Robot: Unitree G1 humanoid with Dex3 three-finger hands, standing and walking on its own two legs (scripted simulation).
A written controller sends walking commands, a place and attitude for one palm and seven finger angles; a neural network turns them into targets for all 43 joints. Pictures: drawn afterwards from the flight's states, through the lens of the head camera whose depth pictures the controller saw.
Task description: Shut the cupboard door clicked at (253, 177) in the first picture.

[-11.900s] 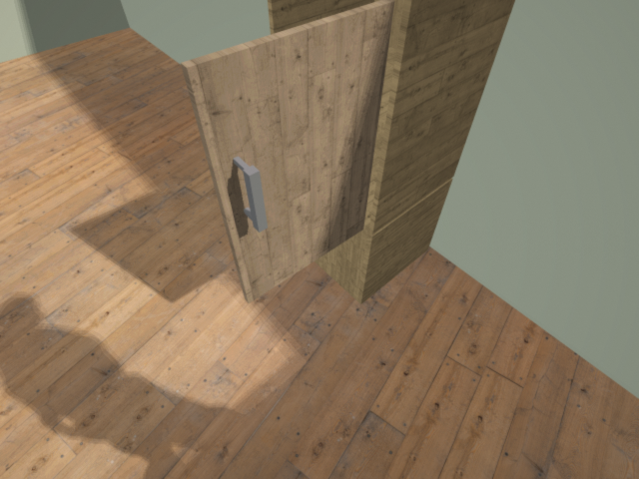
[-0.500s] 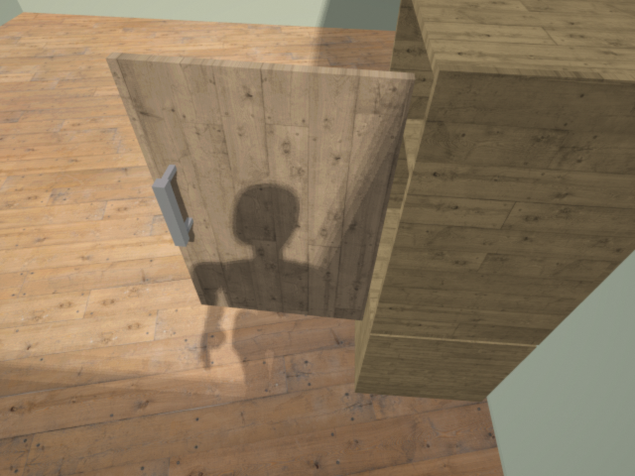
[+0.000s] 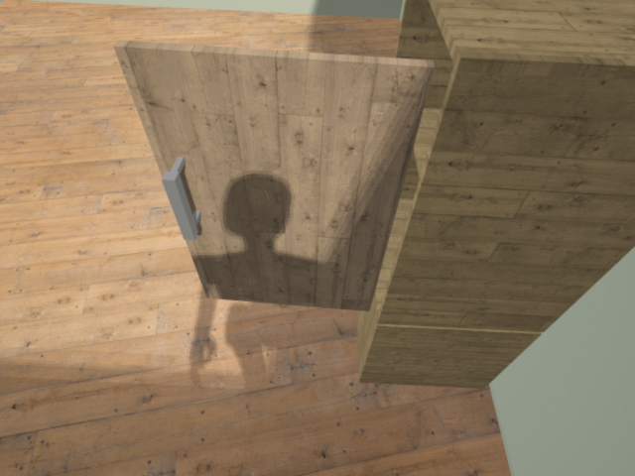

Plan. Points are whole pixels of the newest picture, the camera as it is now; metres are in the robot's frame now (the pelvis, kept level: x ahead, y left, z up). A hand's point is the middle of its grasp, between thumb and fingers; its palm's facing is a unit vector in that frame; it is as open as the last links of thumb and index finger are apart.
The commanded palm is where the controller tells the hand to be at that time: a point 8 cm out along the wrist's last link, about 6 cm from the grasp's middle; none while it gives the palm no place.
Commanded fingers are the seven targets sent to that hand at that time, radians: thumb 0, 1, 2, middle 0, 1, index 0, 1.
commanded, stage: shuffle to correct the standing spot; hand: left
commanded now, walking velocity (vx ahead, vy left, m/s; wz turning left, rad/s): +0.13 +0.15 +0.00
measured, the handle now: (185, 199) +0.50 +0.26 +0.03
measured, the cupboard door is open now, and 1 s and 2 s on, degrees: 88 88 88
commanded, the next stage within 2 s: come to a stop and stand still in 0.34 s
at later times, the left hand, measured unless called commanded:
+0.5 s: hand out of the picture +0.07 +0.24 -0.15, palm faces +0.06 -0.96 -0.26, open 7.3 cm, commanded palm none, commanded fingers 0.00 0.90 0.90 -0.20 -0.30 -0.20 -0.30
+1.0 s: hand out of the picture +0.11 +0.27 -0.15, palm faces +0.01 -0.96 -0.27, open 7.4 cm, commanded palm none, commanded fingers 0.00 0.90 0.90 -0.20 -0.30 -0.20 -0.30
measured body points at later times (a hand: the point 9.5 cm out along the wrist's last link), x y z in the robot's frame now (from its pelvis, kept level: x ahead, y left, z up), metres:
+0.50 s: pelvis +0.06 +0.05 +0.01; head +0.09 +0.04 +0.46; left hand +0.07 +0.29 -0.13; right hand +0.13 -0.20 -0.14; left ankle +0.11 +0.22 -0.68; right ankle +0.04 -0.10 -0.73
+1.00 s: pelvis +0.06 +0.07 +0.00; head +0.09 +0.05 +0.45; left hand +0.11 +0.32 -0.13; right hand +0.12 -0.17 -0.16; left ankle +0.09 +0.22 -0.70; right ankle +0.05 -0.02 -0.73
